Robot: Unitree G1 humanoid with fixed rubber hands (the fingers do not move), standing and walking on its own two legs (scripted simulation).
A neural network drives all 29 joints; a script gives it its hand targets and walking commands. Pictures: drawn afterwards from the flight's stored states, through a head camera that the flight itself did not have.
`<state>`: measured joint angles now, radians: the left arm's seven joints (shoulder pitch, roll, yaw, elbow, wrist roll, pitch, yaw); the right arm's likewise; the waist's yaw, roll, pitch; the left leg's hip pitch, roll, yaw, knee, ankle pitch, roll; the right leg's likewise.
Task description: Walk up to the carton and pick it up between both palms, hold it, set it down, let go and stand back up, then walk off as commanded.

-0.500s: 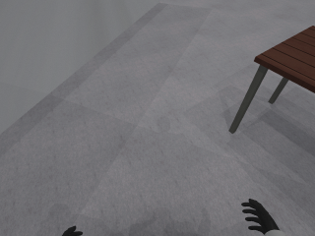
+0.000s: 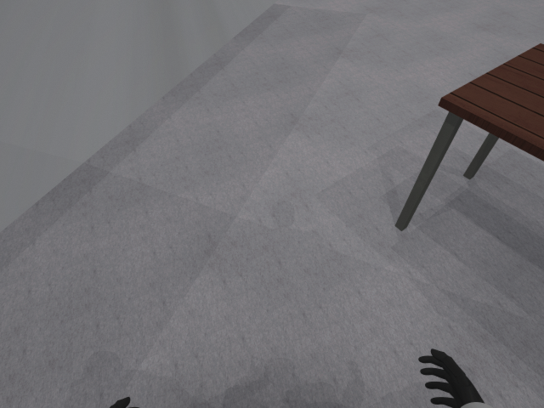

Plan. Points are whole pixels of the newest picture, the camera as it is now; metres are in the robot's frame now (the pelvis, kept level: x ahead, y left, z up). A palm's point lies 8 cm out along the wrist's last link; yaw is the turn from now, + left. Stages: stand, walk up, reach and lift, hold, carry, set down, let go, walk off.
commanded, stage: stand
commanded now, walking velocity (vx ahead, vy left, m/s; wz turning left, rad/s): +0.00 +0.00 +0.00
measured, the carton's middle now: out of the picture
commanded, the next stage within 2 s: walk up in 0.56 s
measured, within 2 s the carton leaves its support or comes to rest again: neither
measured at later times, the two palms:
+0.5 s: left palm out of the picture +0.09 +0.27 -0.12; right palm (466, 406) +0.13 -0.27 -0.08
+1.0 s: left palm (139, 398) +0.16 +0.22 -0.10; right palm out of the picture +0.06 -0.37 -0.08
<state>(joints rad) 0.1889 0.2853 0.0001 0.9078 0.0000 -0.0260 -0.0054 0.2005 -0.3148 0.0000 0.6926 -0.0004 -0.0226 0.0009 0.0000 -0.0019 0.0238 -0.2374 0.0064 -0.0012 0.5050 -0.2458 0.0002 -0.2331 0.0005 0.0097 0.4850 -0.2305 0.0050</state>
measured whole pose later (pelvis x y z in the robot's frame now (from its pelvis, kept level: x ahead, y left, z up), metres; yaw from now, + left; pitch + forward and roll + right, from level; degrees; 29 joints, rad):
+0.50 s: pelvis +0.00 +0.00 +0.00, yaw +0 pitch -1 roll -1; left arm 0.19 0.29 0.00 0.92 0.00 -0.02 -0.01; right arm 0.20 -0.31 0.00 0.71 0.00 -0.02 0.00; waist 0.00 0.00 0.02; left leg -0.23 0.01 0.00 0.49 -0.24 0.00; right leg -0.22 0.00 0.01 0.46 -0.22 0.01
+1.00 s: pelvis +0.00 -0.04 +0.00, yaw -13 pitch +0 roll +1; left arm 0.22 0.37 0.01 0.76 0.00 0.09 -0.12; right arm 0.20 -0.44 0.00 0.73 -0.06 -0.04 -0.07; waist 0.01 -0.02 0.03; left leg -0.20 0.12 0.19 0.49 -0.28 0.00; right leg -0.47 -0.08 0.03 0.83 -0.39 0.01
